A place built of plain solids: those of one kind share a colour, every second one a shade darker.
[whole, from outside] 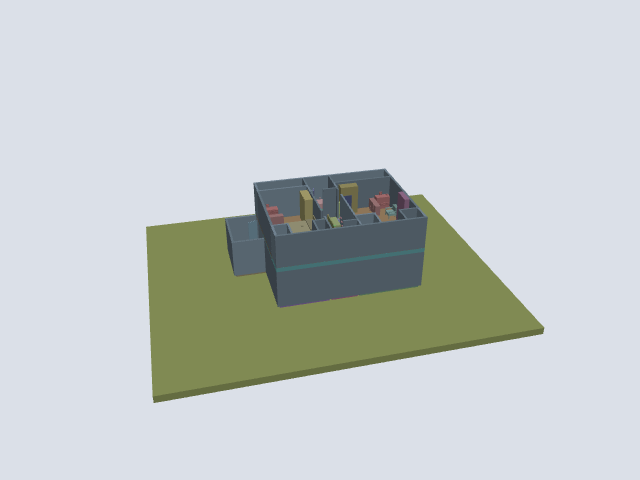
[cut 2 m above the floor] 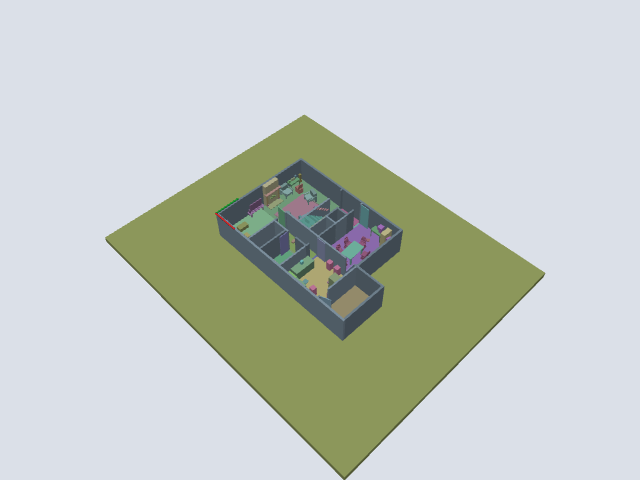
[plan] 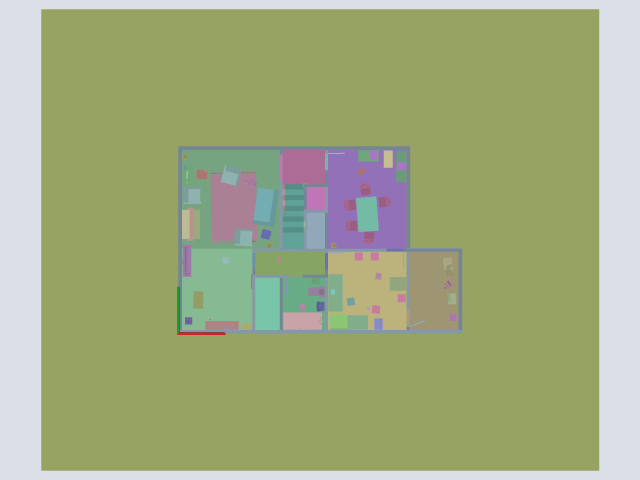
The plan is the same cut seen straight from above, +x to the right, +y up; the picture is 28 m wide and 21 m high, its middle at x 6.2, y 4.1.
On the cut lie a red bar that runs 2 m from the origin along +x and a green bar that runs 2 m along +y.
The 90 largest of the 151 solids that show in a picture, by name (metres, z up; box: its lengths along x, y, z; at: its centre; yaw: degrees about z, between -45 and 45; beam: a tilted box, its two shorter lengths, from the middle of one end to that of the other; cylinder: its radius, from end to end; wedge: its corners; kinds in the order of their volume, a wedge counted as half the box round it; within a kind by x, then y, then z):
{
 "under_1": {"box": [24.42, 20.2, 0.5], "at": [6.21, 4.1, -0.9]},
 "wall_1": {"box": [0.16, 5.15, 2.33], "at": [0.08, 4.09, 3.9]},
 "wall_2": {"box": [0.16, 7.88, 2.74], "at": [0.08, 4.1, 1.07]},
 "wall_3": {"box": [0.16, 1.24, 2.33], "at": [0.08, 7.42, 3.9]},
 "wall_4": {"box": [1.47, 0.13, 2.33], "at": [0.73, 6.74, 3.9]},
 "wall_5": {"box": [0.13, 1.24, 2.33], "at": [1.41, 7.42, 3.9]},
 "wall_6": {"box": [4.57, 0.13, 2.33], "at": [2.29, 1.46, 3.9]},
 "wall_7": {"box": [0.13, 1.24, 2.33], "at": [3.17, 7.42, 3.9]},
 "wall_8": {"box": [0.13, 2.29, 2.74], "at": [3.31, 1.3, 1.07]},
 "wall_9": {"box": [1.47, 0.13, 2.33], "at": [3.83, 6.74, 3.9]},
 "wall_10": {"box": [1.48, 0.13, 2.74], "at": [3.98, 2.52, 1.07]},
 "wall_11": {"box": [0.13, 1.23, 2.33], "at": [4.5, 0.78, 3.9]},
 "wall_12": {"box": [0.13, 2.29, 2.74], "at": [4.5, 1.3, 1.07]},
 "wall_13": {"box": [0.13, 3.25, 2.33], "at": [4.5, 5.04, 3.9]},
 "wall_14": {"box": [0.13, 3.02, 2.74], "at": [4.5, 5.23, 1.07]},
 "wall_15": {"box": [1.05, 0.13, 2.33], "at": [4.96, 7.27, 3.9]},
 "wall_16": {"box": [1.1, 0.13, 2.33], "at": [4.99, 2.33, 3.9]},
 "wall_17": {"box": [10.15, 0.16, 2.33], "at": [5.08, 0.08, 3.9]},
 "wall_18": {"box": [10.15, 0.16, 5.37], "at": [5.08, 8.12, 2.38]},
 "wall_19": {"box": [0.13, 1.57, 2.74], "at": [5.55, 4.51, 1.07]},
 "wall_20": {"box": [0.13, 0.99, 2.74], "at": [5.55, 5.92, 1.07]},
 "wall_21": {"box": [1.1, 0.13, 2.74], "at": [6.0, 2.52, 1.07]},
 "wall_22": {"box": [1.06, 0.13, 2.74], "at": [6.02, 5.36, 1.07]},
 "wall_23": {"box": [1.06, 0.13, 2.74], "at": [6.02, 6.48, 1.07]},
 "wall_24": {"box": [5.87, 0.13, 2.74], "at": [6.17, 3.65, 1.07]},
 "wall_25": {"box": [12.42, 0.16, 2.74], "at": [6.21, 0.08, 1.07]},
 "wall_26": {"box": [0.13, 2.29, 2.74], "at": [6.49, 1.3, 1.07]},
 "wall_27": {"box": [0.13, 3.23, 2.33], "at": [6.49, 4.01, 3.9]},
 "wall_28": {"box": [0.13, 1.57, 2.74], "at": [6.49, 4.51, 1.07]},
 "wall_29": {"box": [0.13, 0.99, 2.74], "at": [6.49, 5.92, 1.07]},
 "wall_30": {"box": [0.13, 0.61, 2.74], "at": [6.49, 6.85, 1.07]},
 "wall_31": {"box": [0.13, 1.24, 2.33], "at": [6.49, 7.42, 3.9]},
 "wall_32": {"box": [0.99, 0.13, 2.33], "at": [6.92, 6.74, 3.9]},
 "wall_33": {"box": [3.73, 0.13, 2.33], "at": [8.29, 1.46, 3.9]},
 "wall_34": {"box": [1.17, 0.13, 2.33], "at": [9.56, 6.74, 3.9]},
 "wall_35": {"box": [0.13, 2.55, 2.74], "at": [10.05, 2.31, 1.07]},
 "wall_36": {"box": [0.16, 1.23, 2.33], "at": [10.07, 0.78, 3.9]},
 "wall_37": {"box": [0.16, 5.15, 2.33], "at": [10.07, 4.09, 3.9]},
 "wall_38": {"box": [0.16, 4.29, 2.74], "at": [10.07, 5.89, 1.07]},
 "wall_39": {"box": [0.16, 1.24, 2.33], "at": [10.07, 7.42, 3.9]},
 "wall_40": {"box": [2.58, 0.13, 2.74], "at": [11.13, 3.65, 1.07]},
 "wall_41": {"box": [2.43, 0.031, 2.74], "at": [11.21, 3.73, 1.07]},
 "wall_42": {"box": [0.16, 3.43, 2.74], "at": [12.34, 1.88, 1.07]},
 "stair_1": {"box": [0.92, 0.24, 2.83], "at": [5.03, 3.84, 1.11]},
 "stair_2": {"box": [0.92, 0.71, 2.41], "at": [5.03, 4.07, 0.9]},
 "stair_3": {"box": [0.92, 0.94, 2.2], "at": [5.03, 4.19, 0.8]},
 "stair_4": {"box": [0.92, 1.18, 1.99], "at": [5.03, 4.31, 0.69]},
 "stair_5": {"box": [0.92, 1.41, 1.78], "at": [5.03, 4.43, 0.59]},
 "stair_6": {"box": [0.92, 1.65, 1.56], "at": [5.03, 4.54, 0.48]},
 "stair_7": {"box": [0.92, 1.88, 1.35], "at": [5.03, 4.66, 0.38]},
 "stair_8": {"box": [0.92, 2.12, 1.14], "at": [5.03, 4.78, 0.27]},
 "stair_9": {"box": [0.92, 2.35, 0.93], "at": [5.03, 4.9, 0.17]},
 "stair_10": {"box": [0.92, 2.59, 0.72], "at": [5.03, 5.01, 0.06]},
 "stair_11": {"box": [0.92, 2.82, 0.51], "at": [5.03, 5.13, -0.04]},
 "floor_living_1": {"box": [3.08, 3.56, 0.5], "at": [1.7, 1.94, -0.25]},
 "floor_living_2": {"box": [4.28, 4.32, 0.5], "at": [2.3, 5.88, -0.25]},
 "floor_dining_1": {"box": [3.44, 4.32, 0.5], "at": [8.27, 5.88, -0.25]},
 "upper_floor_bedroom_1": {"box": [4.28, 5.15, 0.16], "at": [2.3, 4.09, 2.66]},
 "upper_floor_bedroom_2": {"box": [3.44, 5.15, 0.16], "at": [8.27, 4.09, 2.66]},
 "floor_kitchen_1": {"box": [3.44, 3.43, 0.5], "at": [8.27, 1.88, -0.25]},
 "fixture_wardrobe_bedroom_1": {"box": [1.31, 0.64, 2.2], "at": [3.49, 1.84, 3.79]},
 "fixture_wardrobe_bedroom_2": {"box": [0.58, 1.59, 2.2], "at": [6.84, 2.61, 3.79]},
 "floor_side_porch_1": {"box": [2.14, 3.43, 0.5], "at": [11.19, 1.88, -0.25]},
 "floor_bath_1": {"box": [1.85, 2.29, 0.5], "at": [5.5, 1.3, -0.25]},
 "floor_back_hall_1": {"box": [3.05, 1.01, 0.5], "at": [4.89, 3.08, -0.25]},
 "double_bed_1": {"box": [0.55, 1.45, 0.2], "at": [6.88, 4.43, 3.44]},
 "double_bed_2": {"box": [2.11, 1.55, 0.4], "at": [7.61, 4.43, 3.24]},
 "floor_entry_1": {"box": [1.85, 1.5, 0.5], "at": [5.5, 7.29, -0.25]},
 "cube_shelf_1": {"box": [0.39, 1.46, 0.76], "at": [1.55, 2.27, 3.12]},
 "cube_shelf_2": {"box": [1.46, 0.39, 0.76], "at": [1.91, 0.36, 0.38]},
 "cube_shelf_3": {"box": [1.46, 0.39, 0.76], "at": [9.24, 2.52, 3.12]},
 "floor_clo_1": {"box": [1.07, 2.29, 0.5], "at": [3.9, 1.3, -0.25]},
 "bathtub_1": {"box": [1.7, 0.76, 0.44], "at": [5.44, 0.55, 0.22]},
 "bathtub_2": {"box": [1.7, 0.76, 0.44], "at": [5.54, 0.55, 2.96]},
 "fixture_breast_bedroom_1": {"box": [0.36, 1.28, 2.38], "at": [0.34, 4.78, 3.88]},
 "chest_drawers_1": {"box": [1.04, 0.5, 0.95], "at": [0.8, 1.78, 3.22]},
 "chest_drawers_2": {"box": [1.15, 0.5, 0.99], "at": [9.35, 1.78, 3.24]},
 "fixture_breast_living_1": {"box": [0.34, 1.28, 2.49], "at": [0.33, 4.78, 1.2]},
 "counter_run_1": {"box": [0.61, 1.63, 0.78], "at": [6.87, 1.78, 0.49]},
 "fridge_flat_1": {"box": [0.73, 0.6, 1.66], "at": [9.61, 2.18, 0.83]},
 "floor_china_1": {"box": [0.8, 1.57, 0.5], "at": [6.02, 4.51, -0.25]},
 "wall_band_1": {"box": [10.15, 0.16, 0.31], "at": [5.08, 8.12, 2.59]},
 "sofa_1": {"box": [0.93, 1.6, 0.34], "at": [3.83, 5.53, 0.28], "yaw": -8.0},
 "range_cooker_1": {"box": [0.76, 0.65, 0.94], "at": [7.02, 0.49, 0.47]},
 "rug_1": {"box": [2.0, 2.9, 0.08], "at": [2.43, 5.53, -0.03], "yaw": 1.0},
 "flat_shelf_1": {"box": [0.39, 0.76, 1.46], "at": [9.19, 7.64, 0.73]},
 "sideboard_1": {"box": [0.45, 1.35, 0.71], "at": [9.76, 7.32, 0.51]},
 "floor_coats_1": {"box": [0.8, 0.99, 0.5], "at": [6.02, 5.92, -0.25]},
 "upper_floor_landing_1": {"box": [1.85, 1.32, 0.16], "at": [5.5, 3.06, 2.66]},
 "billy_1": {"box": [0.42, 0.28, 2.02], "at": [3.0, 0.31, 1.01]}
}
